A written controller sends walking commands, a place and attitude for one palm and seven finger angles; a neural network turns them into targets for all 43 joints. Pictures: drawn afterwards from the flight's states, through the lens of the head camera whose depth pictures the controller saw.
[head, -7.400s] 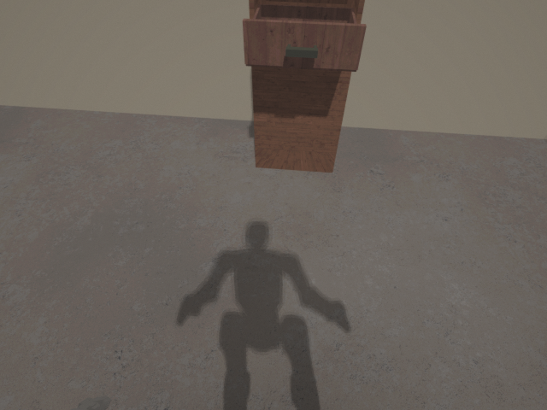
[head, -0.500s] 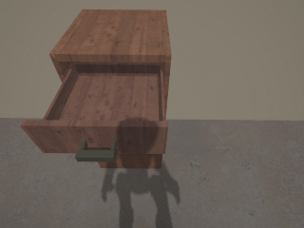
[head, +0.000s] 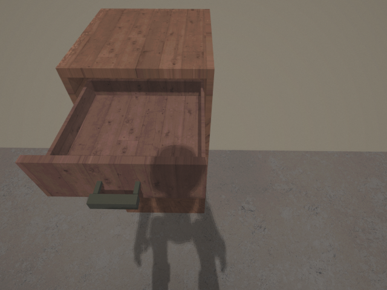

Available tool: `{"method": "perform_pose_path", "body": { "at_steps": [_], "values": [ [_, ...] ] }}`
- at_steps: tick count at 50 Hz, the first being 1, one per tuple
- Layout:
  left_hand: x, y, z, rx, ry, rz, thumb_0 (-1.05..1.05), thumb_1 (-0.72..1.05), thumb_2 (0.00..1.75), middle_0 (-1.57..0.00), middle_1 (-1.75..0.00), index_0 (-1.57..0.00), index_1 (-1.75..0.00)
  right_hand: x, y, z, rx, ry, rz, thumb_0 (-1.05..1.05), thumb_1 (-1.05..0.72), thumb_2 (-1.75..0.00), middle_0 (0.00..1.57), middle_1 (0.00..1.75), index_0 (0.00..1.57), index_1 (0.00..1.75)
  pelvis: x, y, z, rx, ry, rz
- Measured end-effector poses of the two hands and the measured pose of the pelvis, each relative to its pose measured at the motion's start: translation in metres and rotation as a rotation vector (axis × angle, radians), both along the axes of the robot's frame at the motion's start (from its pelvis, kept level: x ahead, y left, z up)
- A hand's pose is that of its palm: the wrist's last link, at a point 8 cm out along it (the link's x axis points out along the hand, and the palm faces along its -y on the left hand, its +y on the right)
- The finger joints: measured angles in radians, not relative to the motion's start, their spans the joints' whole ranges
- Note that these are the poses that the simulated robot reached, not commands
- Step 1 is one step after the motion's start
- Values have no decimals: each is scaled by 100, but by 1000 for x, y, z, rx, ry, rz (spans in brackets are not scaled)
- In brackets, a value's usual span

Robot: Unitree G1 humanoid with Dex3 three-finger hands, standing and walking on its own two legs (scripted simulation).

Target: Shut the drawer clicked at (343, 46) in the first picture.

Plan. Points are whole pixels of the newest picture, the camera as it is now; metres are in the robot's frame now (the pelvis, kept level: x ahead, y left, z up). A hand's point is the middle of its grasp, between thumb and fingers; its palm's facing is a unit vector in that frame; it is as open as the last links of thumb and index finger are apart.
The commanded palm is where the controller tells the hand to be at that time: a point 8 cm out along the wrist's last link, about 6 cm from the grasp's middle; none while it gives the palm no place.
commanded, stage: come to a stop and stand still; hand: left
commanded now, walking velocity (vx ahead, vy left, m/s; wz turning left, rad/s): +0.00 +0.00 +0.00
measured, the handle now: (116, 193) +0.30 +0.19 +0.03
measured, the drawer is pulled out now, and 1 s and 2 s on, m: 0.30 0.30 0.30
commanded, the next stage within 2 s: look again from close up in 0.04 s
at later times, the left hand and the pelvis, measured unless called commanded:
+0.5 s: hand out of the picture +0.02 +0.19 -0.18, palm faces +0.01 -0.97 -0.23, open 7.4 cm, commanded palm none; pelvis +0.00 +0.01 -0.01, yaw -1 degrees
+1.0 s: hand (106, 262) +0.17 +0.18 -0.01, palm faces +0.18 -0.98 -0.05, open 7.1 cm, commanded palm +0.08 +0.23 -0.04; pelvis -0.03 +0.01 -0.03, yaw -1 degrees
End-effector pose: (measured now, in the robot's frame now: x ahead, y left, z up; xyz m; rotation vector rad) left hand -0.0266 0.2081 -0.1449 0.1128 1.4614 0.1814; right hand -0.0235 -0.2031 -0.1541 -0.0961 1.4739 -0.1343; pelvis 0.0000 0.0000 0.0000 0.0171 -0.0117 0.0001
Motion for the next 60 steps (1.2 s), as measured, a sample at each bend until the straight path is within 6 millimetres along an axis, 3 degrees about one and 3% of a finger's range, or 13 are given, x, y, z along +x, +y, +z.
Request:
{"method": "perform_pose_path", "body": {
  "at_steps": [12, 28, 38, 40, 45, 48, 51, 55, 58, 60],
  "values": [
    [-6, -6, -4, -2, -10, -28, 0, 90, 90, -20, -30, -20, -30, 20, -21, -3, -40, -71, 13, 1, -92, -89, 20, 30, 20, 30, -4, 1, -7, -32, 19, -5],
    [45, 39, -3, 56, -140, -76, 0, 90, 90, -20, -30, -20, -30, 28, -5, -3, -40, -126, 28, 1, -93, -89, 20, 30, 20, 30, -4, 16, -11, -5, -1, -15],
    [44, 43, -2, 55, -125, -84, 0, 90, 90, -20, -30, -20, -30, 24, -1, -1, -39, -103, 29, 1, -92, -89, 20, 30, 20, 30, -4, 20, -8, -8, 4, -18],
    [68, 46, 18, 60, -295, -5, 1, 90, 90, -20, -30, -21, -30, 32, -5, 6, -66, -194, 28, 1, -92, -89, 20, 30, 20, 30, -7, 21, -9, -9, 14, -21],
    [153, 42, 116, 129, -929, -4, 1, 91, 90, -23, -34, -24, -34, 81, -17, 22, -104, -534, 31, 1, -91, -89, 20, 30, 20, 30, -15, 21, -13, 8, 41, 4],
    [178, 29, 155, 84, -1204, -51, 1, 91, 90, -27, -38, -27, -38, 114, -25, 35, -110, -703, 40, 1, -91, -89, 20, 30, 20, 30, -26, 18, -19, 1, 75, 0],
    [161, 22, 133, -6, -1252, -53, 0, 91, 90, -32, -43, -24, -40, 144, -33, 49, -114, -836, 68, 1, -91, -89, 20, 30, 20, 30, -38, 11, -32, 6, 123, -14],
    [111, 8, 110, -76, -1309, -113, 0, 90, 90, -39, -51, -32, -47, 171, -41, 59, -138, -948, 176, 1, -90, -89, 20, 30, 20, 30, -55, 1, -54, 2, 164, -6],
    [85, 13, 119, 6, -1402, -121, 1, 90, 90, -45, -57, -40, -55, 184, -40, 56, -142, -989, 240, 1, -90, -89, 20, 30, 20, 30, -65, -5, -68, -15, 169, 17],
    [80, 20, 131, 71, -1487, -100, 1, 89, 90, -49, -61, -46, -60, 187, -35, 49, -125, -1006, 259, 1, -90, -89, 20, 30, 20, 30, -71, -8, -75, -28, 164, 35]
  ]
}}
